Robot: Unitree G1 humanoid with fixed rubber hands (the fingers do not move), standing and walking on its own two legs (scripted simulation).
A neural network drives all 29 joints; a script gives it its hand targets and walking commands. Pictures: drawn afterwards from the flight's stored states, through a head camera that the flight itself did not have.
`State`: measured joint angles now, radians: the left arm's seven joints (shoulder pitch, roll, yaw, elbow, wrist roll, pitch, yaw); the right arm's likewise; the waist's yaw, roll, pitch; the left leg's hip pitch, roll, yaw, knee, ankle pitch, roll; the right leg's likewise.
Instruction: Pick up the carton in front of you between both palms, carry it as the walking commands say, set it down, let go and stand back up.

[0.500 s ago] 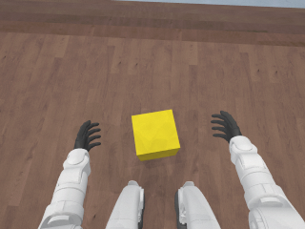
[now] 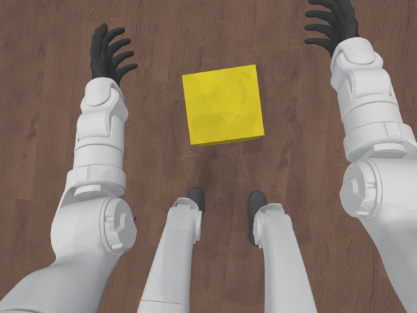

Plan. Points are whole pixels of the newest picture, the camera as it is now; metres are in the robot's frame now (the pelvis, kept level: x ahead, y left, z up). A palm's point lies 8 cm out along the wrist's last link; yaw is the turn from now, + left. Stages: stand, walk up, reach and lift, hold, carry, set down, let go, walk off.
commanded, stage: reach and lift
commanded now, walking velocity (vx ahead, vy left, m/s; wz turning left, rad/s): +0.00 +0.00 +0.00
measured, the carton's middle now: (223, 112) +0.49 +0.03 -0.52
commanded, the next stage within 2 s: none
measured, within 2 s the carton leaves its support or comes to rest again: leaves its support in 1.66 s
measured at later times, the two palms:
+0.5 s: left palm (148, 110) +0.46 +0.23 -0.33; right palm (296, 92) +0.52 -0.15 -0.34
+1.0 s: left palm (165, 109) +0.48 +0.21 -0.45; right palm (282, 98) +0.53 -0.15 -0.45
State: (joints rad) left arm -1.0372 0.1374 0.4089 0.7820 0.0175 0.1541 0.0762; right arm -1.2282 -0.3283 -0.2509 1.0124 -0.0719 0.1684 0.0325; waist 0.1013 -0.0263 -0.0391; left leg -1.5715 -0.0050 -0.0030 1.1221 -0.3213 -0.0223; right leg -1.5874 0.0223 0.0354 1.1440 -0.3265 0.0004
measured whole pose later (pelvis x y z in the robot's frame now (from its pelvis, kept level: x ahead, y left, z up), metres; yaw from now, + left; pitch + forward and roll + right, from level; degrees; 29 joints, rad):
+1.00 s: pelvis -0.04 +0.00 -0.28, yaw +2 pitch +37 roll +2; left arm -1.40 0.30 0.16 1.11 -0.25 0.02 0.15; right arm -1.51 -0.44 0.04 1.18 0.23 0.05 -0.09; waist 0.06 0.02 0.37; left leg -2.27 -0.03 0.00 2.18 -0.56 -0.03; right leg -2.28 0.03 0.04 2.22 -0.59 0.02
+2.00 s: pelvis -0.04 +0.00 -0.22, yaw +0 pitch +42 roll +1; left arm -1.11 0.04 0.49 0.76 0.11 0.31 0.12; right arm -1.21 -0.11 -0.35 0.88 -0.13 0.32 -0.08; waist 0.04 0.00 -0.06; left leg -2.19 -0.09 -0.06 2.00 -0.53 -0.08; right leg -2.20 0.11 0.06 2.02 -0.54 0.05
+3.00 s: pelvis +0.03 +0.00 +0.04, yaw +0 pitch +24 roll +0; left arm -0.51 -0.11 0.38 0.62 0.19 0.31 0.05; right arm -0.52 0.10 -0.34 0.63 -0.19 0.31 -0.05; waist 0.02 0.00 -0.22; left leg -1.09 -0.08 -0.12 1.08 -0.42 -0.03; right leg -1.08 0.09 0.12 1.09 -0.43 0.02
